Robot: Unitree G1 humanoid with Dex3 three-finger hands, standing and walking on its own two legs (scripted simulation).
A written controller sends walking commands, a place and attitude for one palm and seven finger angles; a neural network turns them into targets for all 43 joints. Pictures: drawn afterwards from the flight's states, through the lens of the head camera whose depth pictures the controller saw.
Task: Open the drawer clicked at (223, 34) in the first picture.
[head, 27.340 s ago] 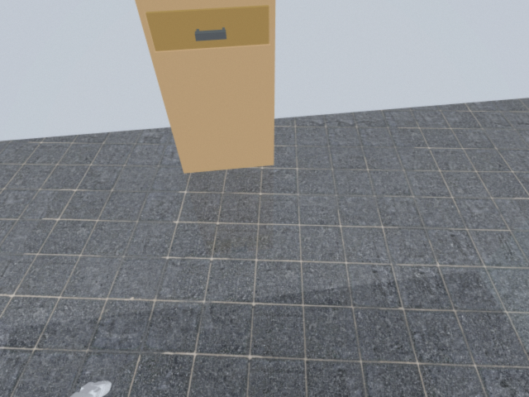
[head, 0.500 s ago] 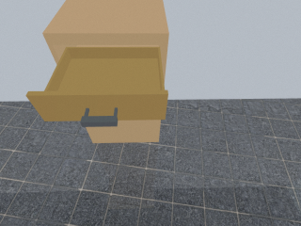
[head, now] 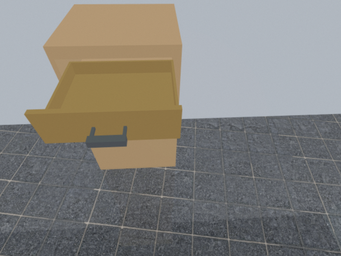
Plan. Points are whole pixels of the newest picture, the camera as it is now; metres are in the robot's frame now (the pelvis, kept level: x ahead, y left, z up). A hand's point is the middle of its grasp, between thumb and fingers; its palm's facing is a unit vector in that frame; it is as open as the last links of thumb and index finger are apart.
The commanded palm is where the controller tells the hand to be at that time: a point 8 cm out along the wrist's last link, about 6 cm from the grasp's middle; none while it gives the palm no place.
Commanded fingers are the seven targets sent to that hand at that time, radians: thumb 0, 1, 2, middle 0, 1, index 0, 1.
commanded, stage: let the arm hang, fingers relaxed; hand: left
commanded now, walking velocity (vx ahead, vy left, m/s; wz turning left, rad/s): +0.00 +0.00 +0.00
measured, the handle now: (108, 135) +0.45 +0.22 -0.02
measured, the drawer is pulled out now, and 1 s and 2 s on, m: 0.30 0.30 0.30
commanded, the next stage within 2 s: look to check the result in 0.04 s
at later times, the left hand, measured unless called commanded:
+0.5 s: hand out of the picture -0.01 +0.15 -0.17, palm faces +0.05 -0.98 -0.18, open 7.3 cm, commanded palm none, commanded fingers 0.00 0.90 0.90 -0.20 -0.30 -0.20 -0.30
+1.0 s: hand out of the picture +0.00 +0.15 -0.17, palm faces +0.05 -0.98 -0.18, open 7.3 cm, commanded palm none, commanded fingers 0.00 0.90 0.90 -0.20 -0.30 -0.20 -0.30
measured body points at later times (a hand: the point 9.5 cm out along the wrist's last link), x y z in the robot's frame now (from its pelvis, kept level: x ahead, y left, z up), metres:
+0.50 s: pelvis +0.01 -0.01 +0.00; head +0.02 -0.01 +0.45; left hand -0.01 +0.20 -0.16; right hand -0.02 -0.21 -0.17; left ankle +0.04 +0.13 -0.74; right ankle +0.01 -0.11 -0.74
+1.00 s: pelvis +0.01 -0.01 +0.00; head +0.03 -0.02 +0.45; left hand +0.00 +0.20 -0.16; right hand -0.01 -0.22 -0.16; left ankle +0.04 +0.13 -0.74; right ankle +0.01 -0.11 -0.74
